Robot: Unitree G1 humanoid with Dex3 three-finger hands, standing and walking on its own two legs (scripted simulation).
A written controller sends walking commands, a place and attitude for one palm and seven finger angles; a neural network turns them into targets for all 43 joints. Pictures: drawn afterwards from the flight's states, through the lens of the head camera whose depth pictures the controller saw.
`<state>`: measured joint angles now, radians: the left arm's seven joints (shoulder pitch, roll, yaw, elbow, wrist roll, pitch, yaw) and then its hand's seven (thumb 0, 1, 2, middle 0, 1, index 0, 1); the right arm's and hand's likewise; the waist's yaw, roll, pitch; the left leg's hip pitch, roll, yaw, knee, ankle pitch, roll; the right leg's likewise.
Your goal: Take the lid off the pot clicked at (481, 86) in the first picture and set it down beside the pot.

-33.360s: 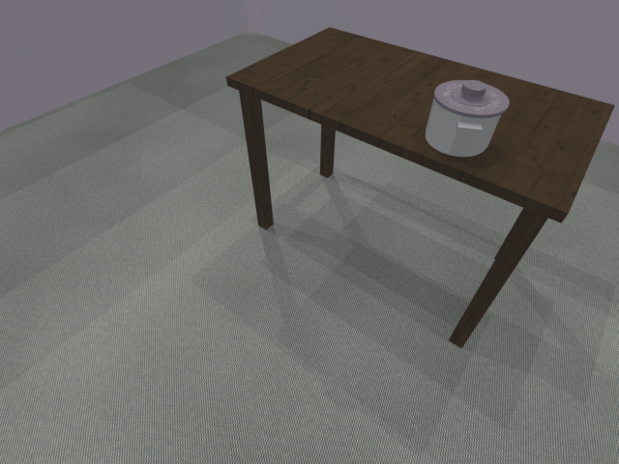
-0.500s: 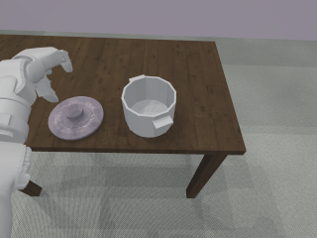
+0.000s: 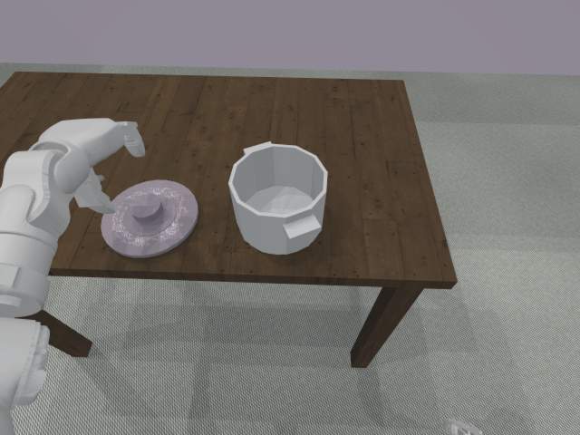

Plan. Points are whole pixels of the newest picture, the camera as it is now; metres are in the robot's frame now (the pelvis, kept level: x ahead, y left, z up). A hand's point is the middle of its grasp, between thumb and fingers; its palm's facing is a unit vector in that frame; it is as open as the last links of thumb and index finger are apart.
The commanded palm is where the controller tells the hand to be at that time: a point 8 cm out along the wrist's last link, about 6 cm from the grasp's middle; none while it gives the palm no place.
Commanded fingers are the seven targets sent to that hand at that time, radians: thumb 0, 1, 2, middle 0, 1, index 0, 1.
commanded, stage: draw the hand back to the body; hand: left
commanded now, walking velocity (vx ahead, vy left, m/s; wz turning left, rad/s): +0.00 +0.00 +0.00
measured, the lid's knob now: (146, 208) +0.48 +0.26 -0.03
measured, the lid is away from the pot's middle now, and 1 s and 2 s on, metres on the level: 0.24 0.24 0.24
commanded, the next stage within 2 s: step back with the hand held close in 1.84 s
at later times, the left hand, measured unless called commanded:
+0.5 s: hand (129, 172) +0.39 +0.20 +0.17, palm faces +0.31 -0.91 -0.29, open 10.3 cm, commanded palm +0.33 +0.24 +0.18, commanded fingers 0.00 0.38 0.75 -0.28 -0.63 -0.28 -0.63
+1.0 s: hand (126, 232) +0.30 +0.18 +0.17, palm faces +0.41 -0.87 -0.27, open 8.0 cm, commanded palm +0.25 +0.21 +0.18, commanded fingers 0.00 0.90 0.90 -0.20 -0.30 -0.20 -0.30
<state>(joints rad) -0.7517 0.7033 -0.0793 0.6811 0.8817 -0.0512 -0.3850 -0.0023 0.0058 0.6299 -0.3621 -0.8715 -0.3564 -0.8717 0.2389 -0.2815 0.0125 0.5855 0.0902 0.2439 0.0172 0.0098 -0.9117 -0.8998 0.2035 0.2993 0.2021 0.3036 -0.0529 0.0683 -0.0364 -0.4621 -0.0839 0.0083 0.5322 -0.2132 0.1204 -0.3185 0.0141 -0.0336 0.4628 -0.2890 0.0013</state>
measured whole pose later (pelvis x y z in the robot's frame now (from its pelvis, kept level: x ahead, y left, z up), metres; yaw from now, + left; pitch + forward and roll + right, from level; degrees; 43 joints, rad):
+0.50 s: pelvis +0.02 -0.05 +0.01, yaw -2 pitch +0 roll -1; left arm -0.26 0.44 0.28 0.28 -0.07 -0.06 0.06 0.00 0.17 0.68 -0.33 -0.76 -0.32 -0.76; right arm 0.22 -0.27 0.05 0.62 0.05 0.02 -0.03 0.01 -0.91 -0.90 0.21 0.30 0.20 0.30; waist -0.02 0.04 0.01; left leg -0.22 -0.04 0.03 0.44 -0.23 0.05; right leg -0.09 0.06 0.01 0.37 -0.28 -0.05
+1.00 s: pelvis +0.01 -0.09 +0.01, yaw -1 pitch -2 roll +1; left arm 0.03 0.38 0.33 0.01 -0.13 -0.05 0.08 0.01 0.73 0.85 -0.24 -0.41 -0.23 -0.41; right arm 0.15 -0.26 0.03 0.63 0.06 -0.03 -0.05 0.01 -0.91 -0.90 0.20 0.30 0.20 0.30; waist 0.02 0.06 0.01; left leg -0.18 -0.01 0.00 0.44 -0.23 0.01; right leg -0.05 0.09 -0.02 0.39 -0.30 -0.10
